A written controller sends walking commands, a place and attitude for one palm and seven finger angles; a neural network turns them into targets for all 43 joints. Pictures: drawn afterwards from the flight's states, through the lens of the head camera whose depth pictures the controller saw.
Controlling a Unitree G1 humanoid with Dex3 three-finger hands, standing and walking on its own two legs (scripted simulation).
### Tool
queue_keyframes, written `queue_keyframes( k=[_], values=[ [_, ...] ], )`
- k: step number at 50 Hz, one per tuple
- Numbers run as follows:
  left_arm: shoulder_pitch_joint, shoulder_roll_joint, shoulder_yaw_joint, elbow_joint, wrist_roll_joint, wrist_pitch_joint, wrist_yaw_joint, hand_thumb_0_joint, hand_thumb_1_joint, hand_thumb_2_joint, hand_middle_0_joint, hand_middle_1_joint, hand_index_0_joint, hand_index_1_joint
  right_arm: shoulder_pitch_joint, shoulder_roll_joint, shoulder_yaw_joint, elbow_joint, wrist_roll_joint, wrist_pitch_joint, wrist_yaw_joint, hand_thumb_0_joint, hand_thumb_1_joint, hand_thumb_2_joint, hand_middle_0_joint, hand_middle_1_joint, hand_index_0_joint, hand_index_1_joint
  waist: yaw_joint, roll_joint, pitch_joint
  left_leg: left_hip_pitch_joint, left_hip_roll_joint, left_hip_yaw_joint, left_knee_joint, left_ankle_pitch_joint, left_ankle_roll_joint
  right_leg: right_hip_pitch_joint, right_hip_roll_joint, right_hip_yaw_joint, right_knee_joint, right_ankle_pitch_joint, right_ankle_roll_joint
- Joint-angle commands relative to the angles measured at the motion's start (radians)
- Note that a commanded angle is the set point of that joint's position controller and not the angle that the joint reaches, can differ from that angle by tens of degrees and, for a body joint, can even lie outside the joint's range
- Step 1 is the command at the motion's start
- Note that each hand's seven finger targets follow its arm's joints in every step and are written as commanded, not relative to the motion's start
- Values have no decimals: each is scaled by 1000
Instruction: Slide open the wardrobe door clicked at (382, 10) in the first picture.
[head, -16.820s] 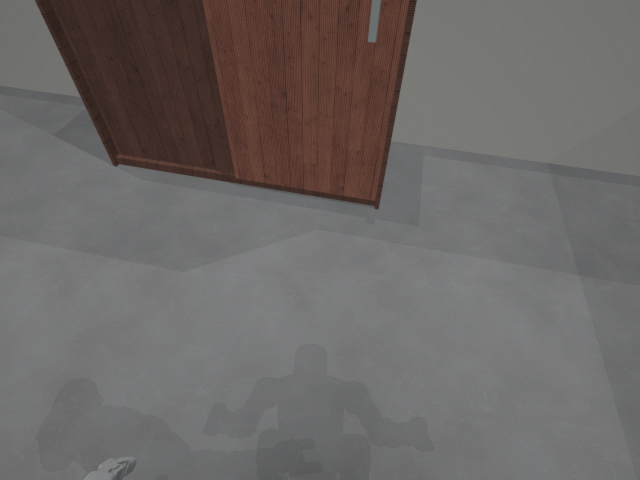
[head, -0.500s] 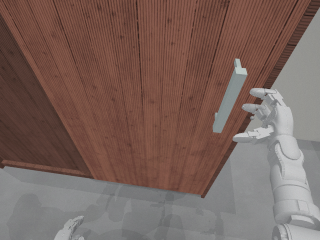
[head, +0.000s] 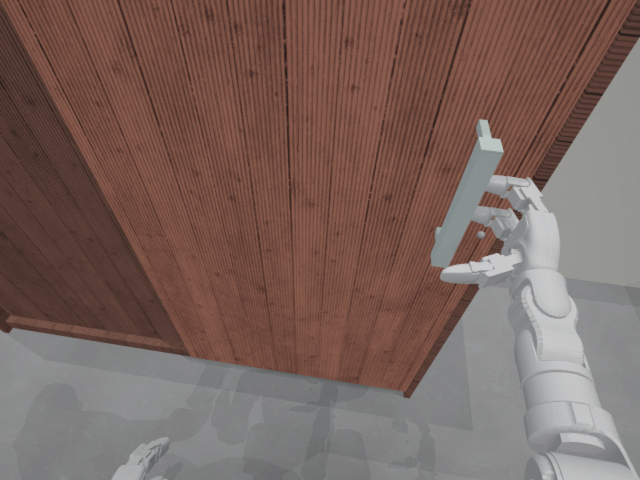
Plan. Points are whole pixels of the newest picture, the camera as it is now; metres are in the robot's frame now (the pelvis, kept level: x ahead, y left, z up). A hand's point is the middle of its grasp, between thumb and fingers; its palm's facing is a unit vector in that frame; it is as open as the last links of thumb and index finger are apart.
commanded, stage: feel for the door with the fingertips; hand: right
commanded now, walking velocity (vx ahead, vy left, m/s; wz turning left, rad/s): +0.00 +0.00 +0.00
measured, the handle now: (459, 200) +0.47 -0.14 +0.11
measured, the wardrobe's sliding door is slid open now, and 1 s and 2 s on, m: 0.00 0.00 0.00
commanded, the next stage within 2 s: slide the fingers in behind the handle in 0.42 s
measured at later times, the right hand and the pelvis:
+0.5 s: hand (481, 220) +0.43 -0.16 +0.12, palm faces +0.06 +1.00 +0.00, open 13.8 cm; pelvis +0.00 +0.00 +0.00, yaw +0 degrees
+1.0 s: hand (474, 227) +0.42 -0.15 +0.11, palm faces +0.05 +1.00 +0.02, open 13.9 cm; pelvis -0.01 +0.00 +0.00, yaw +0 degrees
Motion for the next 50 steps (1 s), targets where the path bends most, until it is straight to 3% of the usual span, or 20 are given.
queue_keyframes(
  k=[1, 3, 7, 9, 11, 12, 19, 21, 23, 24, 26, 29, 32, 34, 36, 38, 39, 43, 44, 50],
  values=[
    [-27, 128, 49, -105, 5, -47, 9, 0, 900, 900, -200, -300, -200, -300, -472, -161, -17, -206, 6, -73, -13, 0, 500, -300, 300, 1200, 300, 1200, 16, 42, -264, 5, -25, -16, -95, 318, -5, 206, 38, 27, -58, 201, -40],
    [-27, 130, 47, -101, 7, -44, 12, 0, 900, 900, -200, -300, -200, -300, -480, -213, -59, -190, -2, -75, -21, 0, 500, -300, 300, 1200, 300, 1200, 3, 27, -276, 21, -21, -24, -97, 303, -4, 194, 41, 25, -64, 185, -39],
    [-27, 125, 44, -101, 7, -39, 11, 0, 900, 900, -200, -300, -200, -300, -513, -189, -34, -165, -6, -83, -19, 0, 500, -300, 300, 1200, 300, 1200, 11, 14, -279, 23, -21, -26, -96, 316, -4, 194, 42, 21, -62, 191, -39],
    [-13, 131, 46, -94, 9, -37, 12, 0, 900, 900, -200, -300, -200, -300, -521, -206, -50, -120, -5, -84, -17, 0, 500, -300, 300, 1200, 300, 1200, 18, 67, -271, 27, -22, -26, -100, 317, -6, 178, 41, 24, -57, 189, -44],
    [-6, 133, 48, -95, 9, -35, 10, 0, 900, 900, -200, -300, -200, -300, -509, -227, -76, -98, 0, -88, -8, 0, 500, -300, 300, 1200, 300, 1200, 5, 69, -299, 49, -21, -30, -93, 345, -7, 173, 44, 18, -57, 203, -42],
    [-11, 130, 47, -103, 8, -35, 9, 0, 900, 900, -200, -300, -200, -300, -513, -208, -58, -113, 2, -91, -1, 0, 500, -300, 300, 1200, 300, 1200, 4, 29, -309, 49, -20, -32, -92, 353, -6, 180, 47, 14, -57, 208, -42],
    [17, 135, 53, -93, 9, -28, 4, 0, 900, 900, -200, -300, -200, -300, -560, -199, -44, -68, 4, -103, 16, 0, 500, -300, 300, 1200, 300, 1200, 23, 65, -292, 27, -26, -28, -92, 352, -7, 170, 45, 20, -46, 210, -46],
    [17, 138, 52, -90, 7, -25, 6, 0, 900, 900, -200, -300, -200, -300, -584, -234, -69, -66, 3, -105, 16, 0, 500, -300, 300, 1200, 300, 1200, 23, 41, -298, 26, -23, -35, -96, 348, -9, 167, 47, 15, -48, 200, -46],
    [20, 132, 52, -85, 7, -25, 4, 0, 900, 900, -200, -300, -200, -300, -607, -196, -37, -52, 0, -106, 18, 0, 500, -300, 300, 1200, 300, 1200, 32, 21, -291, -1, -25, -29, -95, 334, -7, 182, 46, 19, -44, 197, -44],
    [31, 137, 54, -80, 9, -24, 5, 0, 900, 900, -200, -300, -200, -300, -617, -216, -47, -56, -5, -111, 13, 0, 500, -300, 300, 1200, 300, 1200, 34, 52, -297, 8, -26, -24, -89, 337, -5, 179, 43, 27, -41, 211, -46],
    [27, 134, 55, -83, 9, -23, 3, 0, 900, 900, -200, -300, -200, -300, -607, -203, -42, -51, -7, -113, 13, 0, 500, -300, 300, 1200, 300, 1200, 28, 2, -317, -4, -28, -26, -86, 338, -4, 198, 44, 22, -40, 218, -43],
    [35, 138, 53, -78, 10, -25, 1, 0, 900, 900, -200, -300, -200, -300, -621, -181, -22, -18, -5, -117, 12, 0, 500, -300, 300, 1200, 300, 1200, 40, 56, -286, -19, -31, -21, -95, 294, -5, 176, 43, 31, -44, 181, -46],
    [27, 136, 53, -83, 8, -26, -1, 0, 900, 900, -200, -300, -200, -300, -611, -189, -29, -27, -8, -122, 14, 0, 500, -300, 300, 1200, 300, 1200, 28, 5, -304, -18, -29, -23, -89, 297, -2, 186, 44, 28, -46, 182, -42],
    [33, 139, 55, -84, 10, -26, -2, 0, 900, 900, -200, -300, -200, -300, -594, -185, -31, -11, -6, -120, 13, 0, 500, -300, 300, 1200, 300, 1200, 31, 52, -296, -23, -32, -19, -91, 283, -3, 179, 42, 31, -43, 176, -45],
    [26, 140, 53, -90, 8, -26, -2, 0, 900, 900, -200, -300, -200, -300, -591, -208, -47, -15, -7, -122, 13, 0, 500, -300, 300, 1200, 300, 1200, 22, 36, -296, -14, -30, -24, -91, 277, -3, 167, 43, 28, -50, 162, -44],
    [21, 134, 53, -95, 9, -30, -5, 0, 900, 900, -200, -300, -200, -300, -583, -175, -26, -35, -3, -124, 16, 0, 500, -300, 300, 1200, 300, 1200, 20, 21, -305, -14, -32, -21, -88, 282, -2, 180, 44, 27, -50, 167, -42],
    [26, 140, 55, -98, 10, -29, -5, 0, 900, 900, -200, -300, -200, -300, -548, -215, -63, -42, -2, -126, 12, 0, 500, -300, 300, 1200, 300, 1200, 9, 50, -315, 9, -32, -20, -87, 290, -1, 171, 43, 29, -46, 178, -45],
    [8, 132, 50, -107, 5, -30, -4, 0, 900, 900, -200, -300, -200, -300, -567, -169, -18, -80, 1, -119, 14, 0, 500, -300, 300, 1200, 300, 1200, 23, 21, -279, -20, -33, -20, -94, 267, -3, 173, 42, 24, -53, 154, -42],
    [14, 134, 51, -107, 10, -32, -4, 0, 900, 900, -200, -300, -200, -300, -560, -173, -28, -93, 1, -122, 8, 0, 500, -300, 300, 1200, 300, 1200, 20, 49, -290, -7, -34, -18, -93, 274, -3, 174, 42, 28, -51, 164, -45],
    [5, 131, 52, -104, 12, -37, -3, 0, 900, 900, -200, -300, -200, -300, -549, -191, -46, -141, -12, -126, -21, 0, 500, -300, 300, 1200, 300, 1200, 10, 22, -327, 5, -35, -19, -80, 301, -1, 201, 39, 29, -51, 197, -40]
  ],
)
